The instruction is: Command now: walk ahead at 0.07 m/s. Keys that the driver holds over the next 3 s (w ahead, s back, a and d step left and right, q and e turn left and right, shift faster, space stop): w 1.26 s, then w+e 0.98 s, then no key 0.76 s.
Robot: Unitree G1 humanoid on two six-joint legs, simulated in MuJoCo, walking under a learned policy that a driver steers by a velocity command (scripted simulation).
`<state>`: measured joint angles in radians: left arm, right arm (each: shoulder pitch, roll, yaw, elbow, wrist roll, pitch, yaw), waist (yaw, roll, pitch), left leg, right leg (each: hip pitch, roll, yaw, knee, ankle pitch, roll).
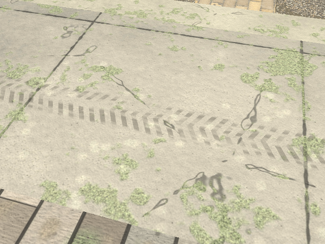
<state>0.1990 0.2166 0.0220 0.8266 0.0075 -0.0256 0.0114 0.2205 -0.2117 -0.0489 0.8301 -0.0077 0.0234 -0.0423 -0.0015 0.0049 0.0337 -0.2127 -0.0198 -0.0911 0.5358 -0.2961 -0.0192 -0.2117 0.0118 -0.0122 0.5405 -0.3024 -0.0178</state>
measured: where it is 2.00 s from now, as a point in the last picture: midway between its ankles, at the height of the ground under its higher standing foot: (169, 149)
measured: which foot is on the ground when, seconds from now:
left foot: down 0.00-0.76, up 0.78-1.00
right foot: down 0.00-0.26, up 0.28-0.72, down 0.74-1.00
